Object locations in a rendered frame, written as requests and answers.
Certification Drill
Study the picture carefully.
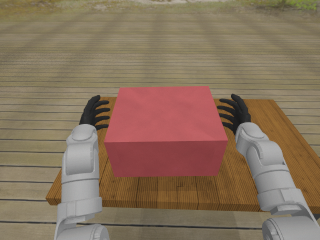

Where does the left robot forearm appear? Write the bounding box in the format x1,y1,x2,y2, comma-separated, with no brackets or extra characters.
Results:
54,124,103,240

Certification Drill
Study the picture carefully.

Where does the carton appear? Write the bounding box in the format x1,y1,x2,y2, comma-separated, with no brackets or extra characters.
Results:
104,86,228,177

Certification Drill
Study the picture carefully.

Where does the robot left hand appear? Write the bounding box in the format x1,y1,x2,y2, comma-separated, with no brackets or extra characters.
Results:
79,95,110,131

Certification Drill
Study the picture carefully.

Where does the robot right hand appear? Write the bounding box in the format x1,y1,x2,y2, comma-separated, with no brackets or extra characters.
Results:
217,93,251,135

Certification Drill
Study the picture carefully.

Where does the right robot forearm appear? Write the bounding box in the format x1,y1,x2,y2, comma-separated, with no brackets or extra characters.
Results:
235,122,320,230

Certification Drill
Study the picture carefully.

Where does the right robot upper arm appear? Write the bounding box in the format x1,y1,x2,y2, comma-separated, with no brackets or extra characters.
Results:
262,215,320,240

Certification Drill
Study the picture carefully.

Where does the left robot upper arm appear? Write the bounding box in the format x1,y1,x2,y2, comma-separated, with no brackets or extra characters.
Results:
56,223,110,240

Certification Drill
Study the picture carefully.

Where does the table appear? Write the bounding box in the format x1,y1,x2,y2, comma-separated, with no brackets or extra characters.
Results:
45,97,320,221

